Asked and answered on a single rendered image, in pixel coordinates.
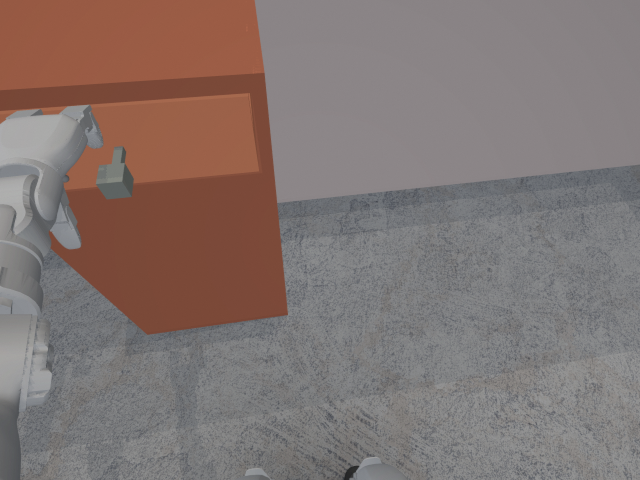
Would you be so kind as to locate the left robot forearm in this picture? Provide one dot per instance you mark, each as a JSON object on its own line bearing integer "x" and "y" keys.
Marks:
{"x": 30, "y": 195}

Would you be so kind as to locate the cabinet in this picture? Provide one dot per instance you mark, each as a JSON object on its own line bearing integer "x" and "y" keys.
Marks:
{"x": 178, "y": 254}

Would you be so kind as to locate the robot left upper arm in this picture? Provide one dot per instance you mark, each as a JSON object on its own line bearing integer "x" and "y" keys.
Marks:
{"x": 26, "y": 359}

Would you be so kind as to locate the drawer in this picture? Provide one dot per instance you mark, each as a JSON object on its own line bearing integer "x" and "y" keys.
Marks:
{"x": 169, "y": 139}

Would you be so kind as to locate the handle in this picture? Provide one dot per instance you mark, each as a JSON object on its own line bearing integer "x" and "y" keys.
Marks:
{"x": 115, "y": 180}

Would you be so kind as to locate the robot right shin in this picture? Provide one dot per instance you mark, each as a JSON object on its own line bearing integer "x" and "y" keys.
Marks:
{"x": 369, "y": 461}

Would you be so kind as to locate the left robot hand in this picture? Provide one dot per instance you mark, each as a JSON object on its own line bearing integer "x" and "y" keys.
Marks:
{"x": 58, "y": 141}

